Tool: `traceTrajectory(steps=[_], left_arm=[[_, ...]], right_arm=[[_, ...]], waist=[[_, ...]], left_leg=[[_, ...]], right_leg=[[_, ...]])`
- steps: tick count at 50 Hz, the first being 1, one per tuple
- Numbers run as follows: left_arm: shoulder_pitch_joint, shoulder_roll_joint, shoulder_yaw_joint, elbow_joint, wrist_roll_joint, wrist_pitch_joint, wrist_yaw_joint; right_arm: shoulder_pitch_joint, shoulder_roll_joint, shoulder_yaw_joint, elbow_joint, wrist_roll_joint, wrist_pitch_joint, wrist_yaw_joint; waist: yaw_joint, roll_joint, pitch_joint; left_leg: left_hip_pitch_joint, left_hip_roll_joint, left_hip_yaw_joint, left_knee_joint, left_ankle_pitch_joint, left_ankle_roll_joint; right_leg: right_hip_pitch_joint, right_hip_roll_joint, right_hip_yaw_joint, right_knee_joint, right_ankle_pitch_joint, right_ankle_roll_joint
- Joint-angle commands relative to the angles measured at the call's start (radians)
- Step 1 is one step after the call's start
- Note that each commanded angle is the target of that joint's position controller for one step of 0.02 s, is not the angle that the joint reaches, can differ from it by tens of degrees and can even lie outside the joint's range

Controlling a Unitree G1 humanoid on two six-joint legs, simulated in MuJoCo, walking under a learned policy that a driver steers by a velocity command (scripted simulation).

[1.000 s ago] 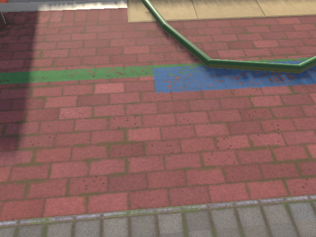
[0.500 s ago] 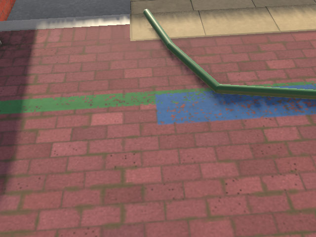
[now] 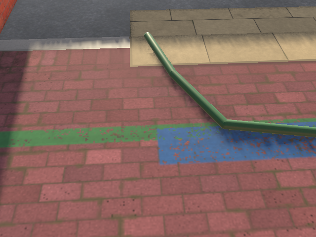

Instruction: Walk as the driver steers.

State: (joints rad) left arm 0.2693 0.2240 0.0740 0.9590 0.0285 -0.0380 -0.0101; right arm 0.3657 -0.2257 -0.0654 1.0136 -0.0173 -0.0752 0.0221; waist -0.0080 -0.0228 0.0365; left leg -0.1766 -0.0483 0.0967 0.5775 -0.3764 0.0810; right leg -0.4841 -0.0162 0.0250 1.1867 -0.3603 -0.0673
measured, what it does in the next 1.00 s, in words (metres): goes down, turning right: right foot 0.15 m lower, then left foot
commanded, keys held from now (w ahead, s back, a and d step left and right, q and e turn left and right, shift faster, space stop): w+e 0.60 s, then w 0.26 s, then w+e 0.14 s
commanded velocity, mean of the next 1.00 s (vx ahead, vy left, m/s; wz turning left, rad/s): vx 0.50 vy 0.00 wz -0.36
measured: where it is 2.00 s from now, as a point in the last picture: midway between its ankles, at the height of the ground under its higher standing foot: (224, 168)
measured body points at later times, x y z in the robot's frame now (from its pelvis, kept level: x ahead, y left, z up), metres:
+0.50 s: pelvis +0.31 -0.06 -0.15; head +0.37 -0.07 +0.29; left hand +0.41 +0.18 -0.30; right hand +0.29 -0.31 -0.30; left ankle +0.23 +0.09 -0.71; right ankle +0.32 -0.11 -0.88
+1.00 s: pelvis +0.59 -0.07 -0.13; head +0.61 -0.06 +0.32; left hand +0.76 +0.14 -0.28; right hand +0.52 -0.33 -0.26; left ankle +0.62 +0.00 -0.88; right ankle +0.55 -0.21 -0.80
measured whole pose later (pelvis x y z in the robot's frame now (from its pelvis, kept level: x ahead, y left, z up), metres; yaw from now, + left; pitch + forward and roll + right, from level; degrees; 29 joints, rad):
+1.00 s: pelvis +0.59 -0.07 -0.13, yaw -24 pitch +0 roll +0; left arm 0.24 0.27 0.06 0.91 0.03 -0.03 -0.03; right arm 0.31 -0.22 -0.05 0.94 -0.02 -0.09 0.01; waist -0.01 -0.05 0.03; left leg -0.16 -0.04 0.08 0.34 -0.18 0.06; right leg -0.53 -0.01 0.07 1.06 -0.25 -0.06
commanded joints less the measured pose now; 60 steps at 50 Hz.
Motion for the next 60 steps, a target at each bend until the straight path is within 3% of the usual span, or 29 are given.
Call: traceTrajectory(steps=[1,2,3,4,6,8,12,15,17,18,19,20,21,22,23,24,25,26,30,35,38,39,40,41,42,43,45,49,60], left_arm=[[-0.067,0.05,0.008,-0.076,0.022,0.033,-0.02],[-0.048,0.053,0.011,-0.057,0.023,0.037,-0.026],[-0.07,0.063,0.013,-0.062,0.016,0.034,-0.025],[-0.18,0.076,0.021,-0.1,-0.009,0.014,-0.02],[-0.253,0.072,0.015,-0.125,-0.009,-0.003,-0.03],[-0.245,0.047,0.009,-0.12,-0.011,-0.008,-0.052],[-0.316,0.057,-0.002,-0.136,-0.007,-0.003,-0.057],[-0.278,0.058,-0.012,-0.12,0.028,-0.006,-0.053],[-0.006,0.089,-0.001,-0.029,0.061,-0.012,-0.032],[0.173,0.122,0.018,0.032,0.069,-0.015,-0.025],[0.227,0.219,0.044,0.062,0.05,-0.02,-0.026],[0.312,0.275,0.055,0.042,0.012,-0.023,-0.03],[0.332,0.251,0.056,0.023,-0.01,-0.01,-0.025],[0.313,0.273,0.061,0.015,0.006,0.007,0.007],[0.188,0.197,0.035,-0.015,0.001,-0.003,0.025],[0.121,0.167,0.023,-0.031,-0.009,-0.013,0.03],[0.054,0.15,0.011,-0.035,-0.024,-0.024,0.03],[0.037,0.165,0.013,-0.037,-0.027,-0.031,0.029],[0.027,0.152,0.017,-0.044,-0.032,-0.04,0.008],[0.144,0.141,0.011,-0.011,-0.024,-0.022,0.004],[0.129,0.165,0.016,-0.014,-0.013,-0.03,0.008],[0.131,0.122,0.005,-0.046,-0.012,-0.04,0.006],[0.287,0.055,-0.002,-0.046,-0.042,-0.039,0.002],[0.213,0.133,0.006,-0.033,-0.006,-0.024,0.006],[0.108,0.132,0.009,-0.057,0.002,-0.023,-0.003],[0.064,0.109,0.004,-0.07,0.0,-0.024,-0.009],[0.093,0.087,-0.002,-0.055,0.009,-0.008,-0.017],[0.018,0.086,-0.002,-0.076,0.004,0.011,-0.027],[-0.307,0.043,-0.037,-0.205,0.002,0.007,-0.056]], right_arm=[[0.005,-0.151,-0.027,-0.037,0.0,-0.031,-0.025],[0.042,-0.165,-0.033,-0.015,-0.016,-0.042,-0.025],[0.057,-0.144,-0.027,-0.018,-0.009,-0.052,-0.025],[0.042,-0.111,-0.017,-0.018,-0.011,-0.074,-0.026],[0.04,-0.116,-0.017,-0.017,-0.015,-0.096,-0.027],[0.024,-0.099,-0.008,-0.023,-0.018,-0.097,-0.025],[0.084,-0.071,0.014,-0.001,-0.028,-0.072,-0.029],[0.147,-0.097,0.023,0.019,-0.047,-0.044,-0.057],[0.151,-0.136,0.014,0.033,-0.027,-0.021,-0.066],[0.122,-0.149,0.005,0.029,-0.004,-0.004,-0.067],[0.164,-0.085,0.009,0.001,-0.004,-0.003,-0.052],[0.178,-0.083,0.021,-0.056,0.027,-0.009,-0.056],[0.054,-0.127,0.02,-0.098,0.024,-0.011,-0.057],[-0.005,-0.109,0.031,-0.135,0.014,-0.019,-0.044],[-0.103,-0.141,0.02,-0.142,-0.018,-0.032,-0.037],[-0.127,-0.147,0.012,-0.144,-0.039,-0.026,-0.028],[-0.163,-0.12,0.014,-0.169,-0.04,-0.002,-0.019],[-0.19,-0.095,0.02,-0.19,-0.041,0.016,-0.017],[-0.235,-0.047,0.039,-0.213,-0.011,0.011,-0.008],[-0.354,-0.071,0.028,-0.248,-0.008,0.006,-0.006],[-0.126,-0.128,-0.003,-0.18,-0.023,-0.019,-0.011],[0.043,-0.204,-0.02,-0.163,-0.036,-0.027,-0.022],[0.087,-0.303,-0.048,-0.138,-0.034,-0.01,-0.021],[0.009,-0.213,-0.034,-0.147,-0.01,0.008,-0.016],[-0.084,-0.14,-0.016,-0.171,-0.004,0.01,-0.013],[-0.138,-0.109,-0.008,-0.173,-0.01,0.006,-0.011],[-0.143,-0.088,-0.002,-0.156,-0.009,-0.009,-0.016],[-0.069,-0.108,-0.01,-0.122,0.001,-0.042,-0.013],[0.077,-0.125,-0.01,-0.066,-0.003,-0.033,-0.034]], waist=[[0.034,0.053,0.117],[0.022,0.069,0.103],[0.013,0.04,0.097],[-0.008,0.05,0.131],[-0.023,0.07,0.122],[-0.029,0.078,0.079],[-0.072,0.048,0.139],[-0.074,-0.001,0.146],[0.035,0.01,0.026],[0.138,-0.016,-0.036],[0.082,-0.221,-0.104],[0.101,-0.229,-0.32],[0.176,-0.057,-0.41],[0.151,-0.074,-0.376],[0.102,0.086,-0.232],[0.062,0.076,-0.148],[-0.007,0.127,-0.052],[-0.029,0.097,-0.016],[-0.012,-0.035,-0.062],[0.05,-0.028,-0.007],[-0.067,0.029,-0.062],[-0.129,0.131,-0.189],[-0.063,0.365,-0.277],[-0.046,0.171,-0.143],[-0.038,0.076,-0.013],[-0.015,0.058,0.031],[0.023,0.124,0.016],[0.024,0.111,-0.008],[-0.051,0.109,0.058]], left_leg=[[-0.065,0.265,-0.282,-0.381,0.305,0.161],[0.01,0.27,-0.247,-0.339,0.336,0.165],[0.031,0.265,-0.217,-0.341,0.386,0.152],[0.064,0.216,-0.164,-0.347,0.251,0.099],[0.031,0.189,-0.109,-0.335,0.117,0.073],[-0.027,0.192,-0.061,-0.292,0.047,0.059],[-0.006,0.2,-0.008,-0.122,0.002,0.04],[0.146,0.187,0.003,0.131,0.171,0.044],[0.189,0.164,0.016,0.516,0.515,0.055],[0.076,0.128,0.048,0.858,0.493,0.039],[-0.343,0.026,0.074,1.214,-0.346,0.007],[-0.716,0.063,-0.077,1.326,-0.417,-0.007],[-0.829,0.105,-0.1,1.311,-0.305,-0.017],[-0.922,0.099,-0.106,1.307,-0.214,-0.034],[-0.896,0.161,-0.157,1.043,-0.006,-0.05],[-0.78,0.17,-0.159,0.955,0.012,-0.074],[-0.611,0.188,-0.161,0.735,0.035,-0.118],[-0.463,0.185,-0.147,0.588,0.038,-0.141],[-0.225,0.121,-0.095,0.215,0.325,-0.117],[-0.228,0.089,-0.089,0.036,0.338,-0.067],[0.057,0.065,-0.111,-0.094,0.233,-0.014],[0.248,0.265,-0.347,-0.129,0.14,0.041],[0.417,0.483,-0.811,-0.289,0.007,0.189],[0.316,0.45,-0.846,-0.332,-0.25,0.179],[0.184,0.398,-0.692,-0.347,-0.257,0.151],[0.092,0.349,-0.575,-0.367,-0.122,0.125],[0.013,0.288,-0.401,-0.396,0.098,0.081],[0.047,0.285,-0.249,-0.438,0.304,0.09],[0.211,0.296,0.007,-0.416,0.531,0.064]], right_leg=[[-0.123,-0.043,-0.009,-0.137,0.129,0.032],[-0.176,-0.047,-0.013,-0.114,0.242,0.023],[-0.198,-0.046,-0.002,-0.164,0.299,0.015],[-0.26,-0.038,0.026,-0.31,0.393,0.013],[-0.182,-0.016,-0.001,-0.493,0.621,0.005],[-0.023,-0.009,-0.036,-0.557,0.859,-0.021],[0.024,-0.01,-0.083,-0.669,0.925,-0.029],[0.025,-0.009,-0.104,-0.82,0.83,-0.02],[0.248,0.031,-0.152,-0.901,0.749,-0.051],[0.455,-0.001,-0.11,-0.98,0.765,-0.103],[0.819,-0.139,-0.009,-0.671,1.25,-0.153],[1.219,-0.326,0.235,-0.407,1.526,-0.269],[1.242,-0.359,0.352,-0.525,1.24,-0.326],[1.132,-0.399,0.515,-0.698,0.679,-0.392],[0.902,-0.367,0.504,-0.805,0.426,-0.323],[0.676,-0.356,0.506,-0.826,0.504,-0.325],[0.396,-0.283,0.416,-0.885,0.608,-0.299],[0.233,-0.223,0.351,-0.912,0.646,-0.281],[0.173,-0.068,0.178,-0.897,0.746,-0.192],[0.341,-0.121,0.254,-0.855,0.575,-0.139],[0.318,-0.052,0.198,-0.573,0.641,-0.096],[0.207,0.017,0.115,-0.288,0.434,-0.068],[-0.061,0.168,0.029,-0.008,-0.197,-0.039],[-0.192,0.094,0.075,0.068,-0.18,-0.048],[-0.207,0.053,0.085,0.044,-0.074,-0.045],[-0.175,0.024,0.084,-0.015,-0.006,-0.038],[-0.075,-0.009,0.077,-0.08,0.05,-0.012],[-0.124,-0.029,0.061,-0.116,0.154,0.017],[-0.161,-0.039,-0.094,-0.526,0.304,0.007]])
Keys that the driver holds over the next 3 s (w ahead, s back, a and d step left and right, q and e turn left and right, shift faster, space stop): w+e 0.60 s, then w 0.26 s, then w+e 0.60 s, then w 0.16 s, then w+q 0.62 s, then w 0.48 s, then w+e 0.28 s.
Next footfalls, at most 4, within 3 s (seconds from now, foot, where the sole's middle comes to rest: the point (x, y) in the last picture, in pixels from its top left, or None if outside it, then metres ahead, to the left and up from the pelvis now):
0.36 right None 0.36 -0.12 -0.92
0.78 left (163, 218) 0.66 -0.01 -0.92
1.32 right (223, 191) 0.81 -0.32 -0.92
1.74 left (220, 146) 1.10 -0.35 -0.92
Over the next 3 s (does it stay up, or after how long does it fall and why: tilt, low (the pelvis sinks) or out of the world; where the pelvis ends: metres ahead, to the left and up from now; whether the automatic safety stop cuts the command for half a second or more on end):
stays up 1.54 -0.71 -0.16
